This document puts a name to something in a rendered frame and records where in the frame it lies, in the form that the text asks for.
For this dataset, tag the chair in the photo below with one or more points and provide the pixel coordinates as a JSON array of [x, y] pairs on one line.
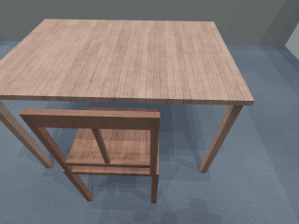
[[109, 141]]

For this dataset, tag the table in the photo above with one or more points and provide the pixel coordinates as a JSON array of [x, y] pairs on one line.
[[123, 61]]

